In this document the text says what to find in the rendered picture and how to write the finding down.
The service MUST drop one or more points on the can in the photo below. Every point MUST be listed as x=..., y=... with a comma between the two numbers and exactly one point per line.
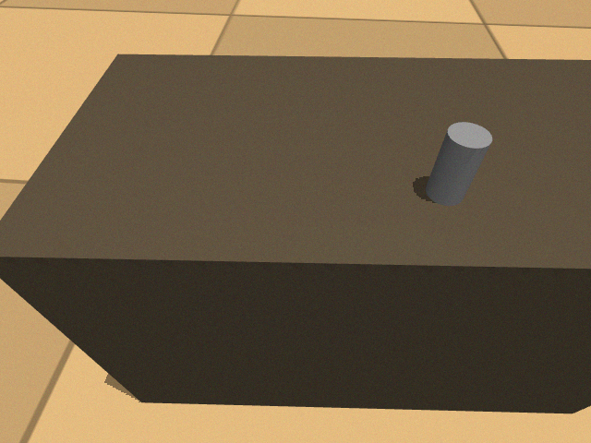
x=462, y=151

